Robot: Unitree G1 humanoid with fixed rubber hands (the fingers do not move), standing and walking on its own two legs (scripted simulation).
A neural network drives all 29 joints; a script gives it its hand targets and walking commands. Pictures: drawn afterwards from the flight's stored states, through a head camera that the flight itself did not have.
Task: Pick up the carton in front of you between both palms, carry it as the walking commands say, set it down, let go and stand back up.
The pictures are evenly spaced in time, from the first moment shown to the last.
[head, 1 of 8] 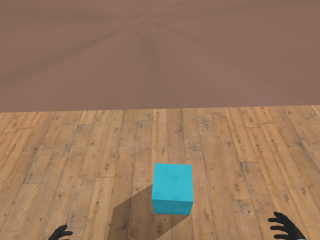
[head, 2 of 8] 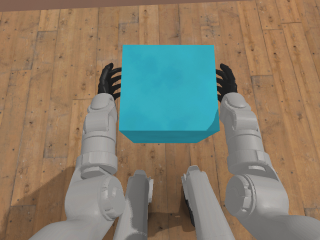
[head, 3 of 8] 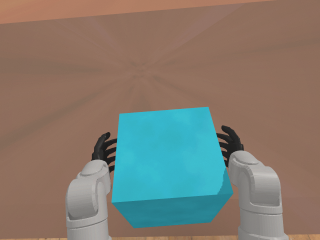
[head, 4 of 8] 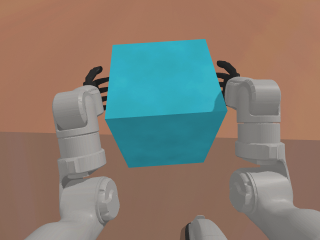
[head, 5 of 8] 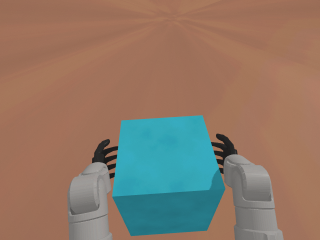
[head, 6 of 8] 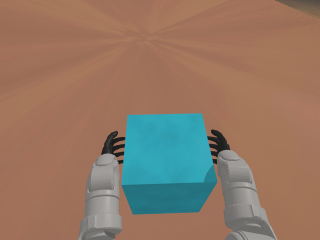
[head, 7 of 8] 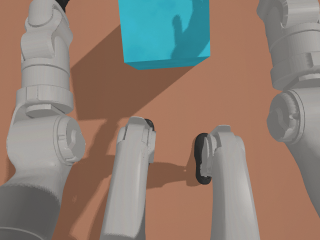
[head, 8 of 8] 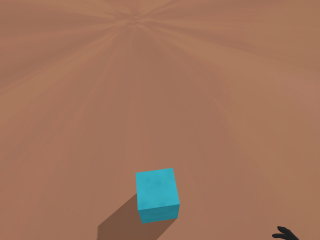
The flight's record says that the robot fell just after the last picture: no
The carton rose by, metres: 1.04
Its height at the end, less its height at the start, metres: +0.30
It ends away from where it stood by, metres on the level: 6.18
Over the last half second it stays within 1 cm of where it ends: yes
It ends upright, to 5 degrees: yes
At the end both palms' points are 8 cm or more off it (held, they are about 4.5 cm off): yes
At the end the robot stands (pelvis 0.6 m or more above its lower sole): yes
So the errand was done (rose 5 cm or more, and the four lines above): yes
